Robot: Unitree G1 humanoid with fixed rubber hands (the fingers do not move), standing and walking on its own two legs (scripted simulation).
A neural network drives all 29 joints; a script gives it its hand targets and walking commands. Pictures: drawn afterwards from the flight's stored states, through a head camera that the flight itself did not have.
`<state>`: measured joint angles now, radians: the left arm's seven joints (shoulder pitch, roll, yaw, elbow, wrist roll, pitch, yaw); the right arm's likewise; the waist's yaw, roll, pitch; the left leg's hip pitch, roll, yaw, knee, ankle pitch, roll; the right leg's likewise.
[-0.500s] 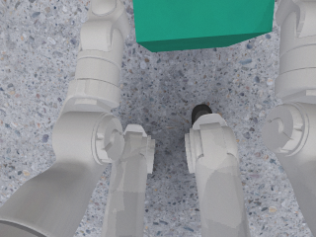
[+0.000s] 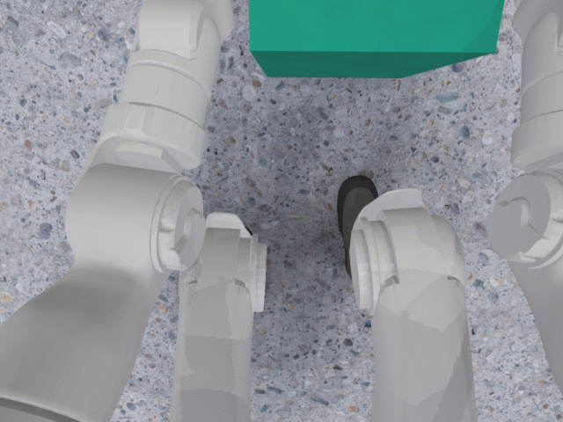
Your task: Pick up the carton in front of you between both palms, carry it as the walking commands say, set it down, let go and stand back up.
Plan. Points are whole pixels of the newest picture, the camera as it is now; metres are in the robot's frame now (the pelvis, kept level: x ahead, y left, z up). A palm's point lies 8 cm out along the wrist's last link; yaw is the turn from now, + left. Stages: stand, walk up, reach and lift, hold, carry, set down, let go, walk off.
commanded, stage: set down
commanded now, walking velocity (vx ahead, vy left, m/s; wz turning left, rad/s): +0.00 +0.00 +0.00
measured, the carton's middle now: out of the picture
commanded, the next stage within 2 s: none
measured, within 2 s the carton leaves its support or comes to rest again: rests again in 0.02 s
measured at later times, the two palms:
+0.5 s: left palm out of the picture +0.57 +0.01 -0.19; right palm out of the picture +0.51 -0.30 -0.19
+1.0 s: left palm out of the picture +0.58 +0.04 -0.21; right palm out of the picture +0.51 -0.34 -0.21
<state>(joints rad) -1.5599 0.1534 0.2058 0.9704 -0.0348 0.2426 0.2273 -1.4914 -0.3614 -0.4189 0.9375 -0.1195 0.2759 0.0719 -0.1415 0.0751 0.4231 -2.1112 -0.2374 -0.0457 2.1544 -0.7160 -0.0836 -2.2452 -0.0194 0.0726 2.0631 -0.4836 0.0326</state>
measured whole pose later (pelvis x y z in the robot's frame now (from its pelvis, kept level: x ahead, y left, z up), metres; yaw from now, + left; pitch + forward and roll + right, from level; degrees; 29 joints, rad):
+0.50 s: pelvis -0.01 +0.00 -0.02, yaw +0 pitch +33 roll +1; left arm -1.62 0.18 0.25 1.03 0.01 0.21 0.10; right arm -1.55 -0.40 -0.47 1.01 -0.15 0.24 0.17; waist -0.14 0.08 0.52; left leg -2.12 -0.22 -0.05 2.23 -0.70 -0.08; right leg -2.23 -0.05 0.04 2.13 -0.47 0.01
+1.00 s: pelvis +0.00 -0.01 -0.02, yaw +0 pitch +35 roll +2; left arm -1.62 0.30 0.02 1.03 -0.17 0.16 0.16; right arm -1.58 -0.56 -0.33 1.22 0.11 0.06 0.05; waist -0.12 0.04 0.52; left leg -2.13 -0.15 -0.02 2.25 -0.73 -0.07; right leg -2.26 -0.06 0.02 2.16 -0.51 -0.02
